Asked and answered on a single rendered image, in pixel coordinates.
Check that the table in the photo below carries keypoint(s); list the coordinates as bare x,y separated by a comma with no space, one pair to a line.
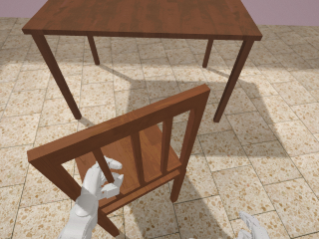
162,19

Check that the left robot hand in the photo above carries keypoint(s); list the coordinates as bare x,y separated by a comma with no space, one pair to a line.
94,179

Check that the right robot hand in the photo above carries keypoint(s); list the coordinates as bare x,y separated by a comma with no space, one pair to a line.
257,232

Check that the chair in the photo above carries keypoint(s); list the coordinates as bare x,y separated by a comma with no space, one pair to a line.
134,140

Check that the robot left forearm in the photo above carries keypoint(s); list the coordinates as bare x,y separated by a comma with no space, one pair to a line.
83,218

